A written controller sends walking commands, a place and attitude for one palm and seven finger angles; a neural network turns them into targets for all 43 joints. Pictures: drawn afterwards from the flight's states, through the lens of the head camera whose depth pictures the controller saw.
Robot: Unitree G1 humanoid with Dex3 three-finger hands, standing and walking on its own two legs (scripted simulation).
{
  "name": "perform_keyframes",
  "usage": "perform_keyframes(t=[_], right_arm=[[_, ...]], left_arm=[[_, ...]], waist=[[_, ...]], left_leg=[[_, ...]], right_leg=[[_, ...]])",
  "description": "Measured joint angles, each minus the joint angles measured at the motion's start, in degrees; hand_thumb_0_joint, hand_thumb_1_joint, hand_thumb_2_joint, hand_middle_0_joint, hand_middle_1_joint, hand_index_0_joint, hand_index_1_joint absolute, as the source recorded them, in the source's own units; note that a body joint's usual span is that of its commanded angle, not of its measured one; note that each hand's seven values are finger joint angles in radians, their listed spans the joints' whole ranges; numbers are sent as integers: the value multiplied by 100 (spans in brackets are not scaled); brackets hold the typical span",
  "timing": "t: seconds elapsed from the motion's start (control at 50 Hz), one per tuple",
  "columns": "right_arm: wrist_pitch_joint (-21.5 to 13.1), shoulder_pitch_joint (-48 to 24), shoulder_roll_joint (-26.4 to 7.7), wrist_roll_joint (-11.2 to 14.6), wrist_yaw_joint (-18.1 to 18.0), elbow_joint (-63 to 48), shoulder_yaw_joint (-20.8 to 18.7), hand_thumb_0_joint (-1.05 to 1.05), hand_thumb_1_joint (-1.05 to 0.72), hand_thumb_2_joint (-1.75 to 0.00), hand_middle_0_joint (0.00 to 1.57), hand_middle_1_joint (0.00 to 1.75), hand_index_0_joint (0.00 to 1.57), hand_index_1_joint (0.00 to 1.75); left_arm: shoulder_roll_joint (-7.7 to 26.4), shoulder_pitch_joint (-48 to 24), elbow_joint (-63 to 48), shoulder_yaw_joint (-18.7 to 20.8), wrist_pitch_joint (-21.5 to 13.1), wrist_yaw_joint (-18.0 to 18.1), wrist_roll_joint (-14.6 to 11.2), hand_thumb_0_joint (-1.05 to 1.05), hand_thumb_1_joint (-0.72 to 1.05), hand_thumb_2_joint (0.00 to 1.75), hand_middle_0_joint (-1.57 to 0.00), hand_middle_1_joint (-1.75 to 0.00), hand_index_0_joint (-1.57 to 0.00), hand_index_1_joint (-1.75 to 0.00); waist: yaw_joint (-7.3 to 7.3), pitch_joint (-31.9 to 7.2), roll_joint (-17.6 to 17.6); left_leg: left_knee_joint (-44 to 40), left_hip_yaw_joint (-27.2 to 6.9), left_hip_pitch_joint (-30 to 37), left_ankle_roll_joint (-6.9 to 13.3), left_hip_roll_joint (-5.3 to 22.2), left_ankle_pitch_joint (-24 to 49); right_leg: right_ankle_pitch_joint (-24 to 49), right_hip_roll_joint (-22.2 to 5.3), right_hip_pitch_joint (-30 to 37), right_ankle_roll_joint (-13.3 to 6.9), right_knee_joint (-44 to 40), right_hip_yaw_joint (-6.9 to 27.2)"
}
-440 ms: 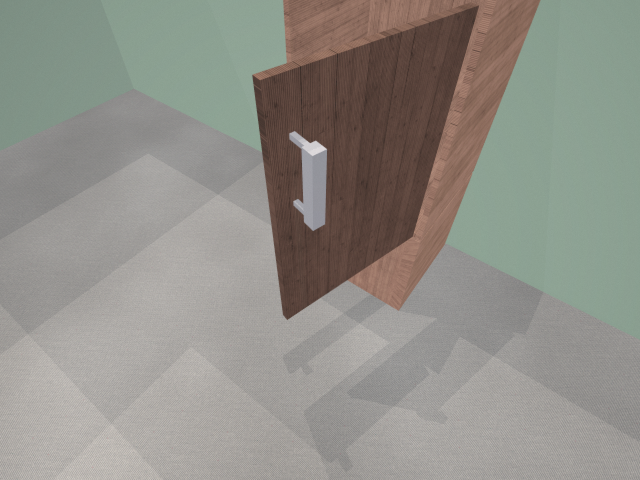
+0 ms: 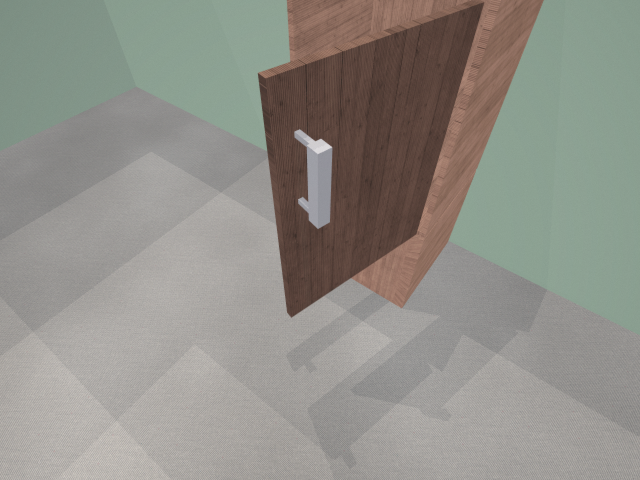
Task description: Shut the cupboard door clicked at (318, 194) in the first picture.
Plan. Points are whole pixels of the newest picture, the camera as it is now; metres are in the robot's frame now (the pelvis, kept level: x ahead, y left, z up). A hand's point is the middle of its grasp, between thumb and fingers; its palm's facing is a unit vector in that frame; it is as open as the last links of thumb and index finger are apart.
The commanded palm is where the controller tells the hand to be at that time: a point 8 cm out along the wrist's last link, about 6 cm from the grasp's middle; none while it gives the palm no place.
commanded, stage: stand and wait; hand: left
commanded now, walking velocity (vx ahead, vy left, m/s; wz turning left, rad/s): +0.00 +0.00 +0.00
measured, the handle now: (310, 179) +0.52 +0.05 +0.08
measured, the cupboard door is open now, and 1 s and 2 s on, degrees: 75 75 75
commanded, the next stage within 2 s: look at it before walking up in 0.02 s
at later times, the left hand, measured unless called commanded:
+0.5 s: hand out of the picture -0.01 +0.16 -0.18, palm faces +0.05 -0.98 -0.20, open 7.4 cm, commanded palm none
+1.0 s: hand out of the picture +0.00 +0.17 -0.19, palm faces -0.02 -0.98 -0.19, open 7.4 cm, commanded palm none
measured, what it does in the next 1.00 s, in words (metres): stands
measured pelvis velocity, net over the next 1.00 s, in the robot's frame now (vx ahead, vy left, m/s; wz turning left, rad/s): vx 0.00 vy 0.00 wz -0.11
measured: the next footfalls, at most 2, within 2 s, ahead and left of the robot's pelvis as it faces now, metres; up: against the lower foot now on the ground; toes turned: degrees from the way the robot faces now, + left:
right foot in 1.28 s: -0.03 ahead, -0.13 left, +0.00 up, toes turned -18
left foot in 1.62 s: +0.08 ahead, +0.08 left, +0.00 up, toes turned -26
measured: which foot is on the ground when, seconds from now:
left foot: down 0.00-1.00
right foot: down 0.00-1.00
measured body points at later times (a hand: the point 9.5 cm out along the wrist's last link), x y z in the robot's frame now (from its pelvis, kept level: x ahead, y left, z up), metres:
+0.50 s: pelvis +0.01 -0.01 +0.00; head +0.02 -0.01 +0.45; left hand -0.02 +0.21 -0.16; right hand +0.02 -0.24 -0.16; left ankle +0.04 +0.11 -0.74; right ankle -0.08 -0.09 -0.74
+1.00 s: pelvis +0.00 +0.00 -0.01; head +0.03 +0.00 +0.44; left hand +0.00 +0.22 -0.17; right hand +0.01 -0.24 -0.17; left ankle +0.04 +0.11 -0.74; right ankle -0.08 -0.09 -0.74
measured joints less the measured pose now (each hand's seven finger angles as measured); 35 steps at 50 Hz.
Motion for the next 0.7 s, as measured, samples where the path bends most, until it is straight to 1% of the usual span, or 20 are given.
perform_keyframes(t=[0.7], right_arm=[[-2,-151,-103,12,-10,-6,-22,1,-91,-90,20,30,20,30]], left_arm=[[70,-102,-45,18,-17,15,0,0,90,90,-20,-30,-20,-30]], waist=[[15,-6,-24]], left_leg=[[59,-24,41,-78,77,-100]], right_leg=[[-10,81,106,-66,-92,-7]])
